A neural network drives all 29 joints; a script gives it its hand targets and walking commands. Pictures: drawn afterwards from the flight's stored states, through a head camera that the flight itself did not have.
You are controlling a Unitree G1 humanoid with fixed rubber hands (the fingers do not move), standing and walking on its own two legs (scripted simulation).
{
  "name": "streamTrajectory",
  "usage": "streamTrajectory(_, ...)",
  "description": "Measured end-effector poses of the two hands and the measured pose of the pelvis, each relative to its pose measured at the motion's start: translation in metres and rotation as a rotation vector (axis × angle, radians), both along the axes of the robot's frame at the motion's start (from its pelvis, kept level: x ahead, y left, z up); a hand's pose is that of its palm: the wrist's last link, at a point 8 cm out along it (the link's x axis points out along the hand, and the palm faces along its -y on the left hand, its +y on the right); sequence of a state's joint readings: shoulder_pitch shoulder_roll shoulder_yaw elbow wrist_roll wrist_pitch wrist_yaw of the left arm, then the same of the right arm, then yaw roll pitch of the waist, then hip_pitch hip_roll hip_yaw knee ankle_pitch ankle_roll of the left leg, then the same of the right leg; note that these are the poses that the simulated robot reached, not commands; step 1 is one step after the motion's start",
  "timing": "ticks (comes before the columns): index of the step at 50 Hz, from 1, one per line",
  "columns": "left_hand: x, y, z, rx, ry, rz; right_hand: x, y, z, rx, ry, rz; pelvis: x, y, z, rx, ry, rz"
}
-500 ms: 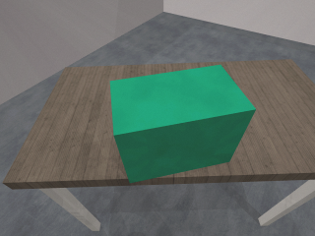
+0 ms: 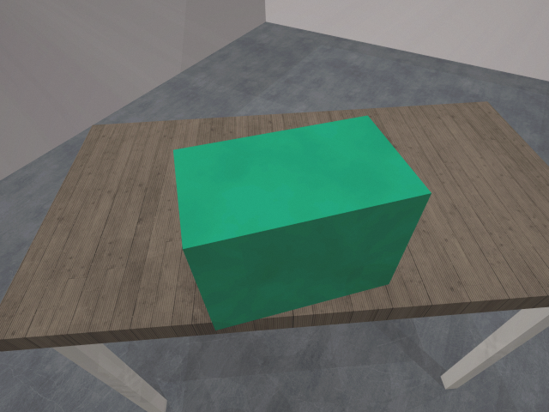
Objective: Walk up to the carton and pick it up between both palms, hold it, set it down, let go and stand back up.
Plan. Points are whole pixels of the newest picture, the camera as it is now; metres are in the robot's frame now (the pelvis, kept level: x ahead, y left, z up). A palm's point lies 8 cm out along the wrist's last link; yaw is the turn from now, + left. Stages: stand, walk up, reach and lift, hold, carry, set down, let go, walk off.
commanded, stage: walk up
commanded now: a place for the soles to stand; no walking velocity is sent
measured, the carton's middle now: (291, 223) +0.38 +0.00 +0.08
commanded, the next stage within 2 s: reach and lift in 0.08 s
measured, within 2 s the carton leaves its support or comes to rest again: neither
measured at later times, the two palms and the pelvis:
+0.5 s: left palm out of the picture +0.15 +0.22 -0.07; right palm out of the picture +0.16 -0.26 -0.08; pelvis +0.00 -0.02 +0.00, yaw +2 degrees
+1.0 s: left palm (117, 406) +0.16 +0.23 -0.02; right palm (479, 395) +0.17 -0.25 -0.03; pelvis +0.02 -0.03 +0.02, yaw +2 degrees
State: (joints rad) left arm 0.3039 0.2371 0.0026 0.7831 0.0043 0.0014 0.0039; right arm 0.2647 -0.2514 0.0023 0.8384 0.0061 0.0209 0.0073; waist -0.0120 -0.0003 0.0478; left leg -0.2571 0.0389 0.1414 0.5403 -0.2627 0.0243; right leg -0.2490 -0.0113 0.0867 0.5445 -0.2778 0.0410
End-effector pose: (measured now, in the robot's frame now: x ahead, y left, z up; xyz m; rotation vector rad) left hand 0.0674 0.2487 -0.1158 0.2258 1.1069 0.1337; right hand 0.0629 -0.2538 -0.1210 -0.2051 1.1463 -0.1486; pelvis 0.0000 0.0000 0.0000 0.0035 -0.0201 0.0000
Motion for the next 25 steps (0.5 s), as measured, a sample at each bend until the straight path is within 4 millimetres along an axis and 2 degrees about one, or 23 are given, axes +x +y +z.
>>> streamTrajectory(6, 0.003, 0.001, -0.004, -0.001, 0.033, -0.002, -0.002, 0.0, -0.003, -0.005, 0.003, -0.002, 0.0, 0.001, -0.001, -0.001, 0.008, -0.006)
streamTrajectory(8, 0.012, 0.005, -0.013, 0.016, 0.103, 0.017, 0.01, -0.001, -0.011, -0.003, -0.018, 0.014, -0.006, 0.001, -0.008, -0.002, 0.01, 0.013)
streamTrajectory(11, 0.041, 0.005, -0.018, 0.024, 0.121, 0.029, 0.039, 0.001, -0.017, 0.01, -0.083, 0.035, -0.016, -0.001, -0.019, -0.004, 0.001, 0.03)
streamTrajectory(14, 0.074, -0.005, -0.005, 0.009, 0.033, 0.009, 0.069, 0.006, -0.01, 0.033, -0.168, 0.04, -0.018, -0.002, -0.021, -0.019, -0.015, 0.037)
streamTrajectory(17, 0.094, -0.019, 0.018, -0.017, -0.064, -0.009, 0.088, 0.01, 0.008, 0.055, -0.242, 0.049, -0.014, -0.005, -0.014, -0.026, -0.04, 0.039)
streamTrajectory(21, 0.097, -0.03, 0.039, -0.028, -0.124, -0.003, 0.097, 0.008, 0.032, 0.061, -0.289, 0.067, -0.005, -0.01, -0.002, -0.02, -0.062, 0.04)
streamTrajectory(25, 0.086, -0.029, 0.045, -0.029, -0.124, 0.038, 0.097, -0.001, 0.045, 0.045, -0.3, 0.074, 0.003, -0.016, 0.005, -0.011, -0.069, 0.042)
